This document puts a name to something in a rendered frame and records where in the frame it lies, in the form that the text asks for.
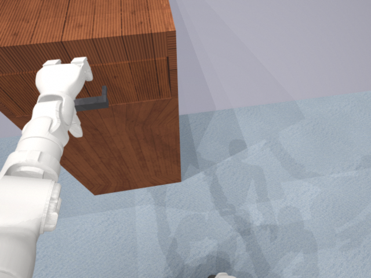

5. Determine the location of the cabinet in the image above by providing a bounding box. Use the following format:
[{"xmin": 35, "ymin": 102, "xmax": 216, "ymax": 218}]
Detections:
[{"xmin": 0, "ymin": 0, "xmax": 181, "ymax": 195}]

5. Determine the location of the robot left hand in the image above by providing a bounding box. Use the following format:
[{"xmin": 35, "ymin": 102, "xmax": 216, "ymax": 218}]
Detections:
[{"xmin": 35, "ymin": 57, "xmax": 93, "ymax": 137}]

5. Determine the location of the drawer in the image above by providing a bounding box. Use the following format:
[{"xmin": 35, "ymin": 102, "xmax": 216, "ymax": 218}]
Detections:
[{"xmin": 0, "ymin": 57, "xmax": 170, "ymax": 116}]

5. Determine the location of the robot left upper arm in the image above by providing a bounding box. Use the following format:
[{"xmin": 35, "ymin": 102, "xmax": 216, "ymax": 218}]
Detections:
[{"xmin": 0, "ymin": 175, "xmax": 61, "ymax": 278}]

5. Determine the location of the handle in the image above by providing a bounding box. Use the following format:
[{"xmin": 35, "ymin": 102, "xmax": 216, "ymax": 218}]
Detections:
[{"xmin": 74, "ymin": 86, "xmax": 109, "ymax": 112}]

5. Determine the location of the robot left forearm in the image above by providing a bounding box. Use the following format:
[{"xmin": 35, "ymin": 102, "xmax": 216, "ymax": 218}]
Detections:
[{"xmin": 0, "ymin": 91, "xmax": 75, "ymax": 183}]

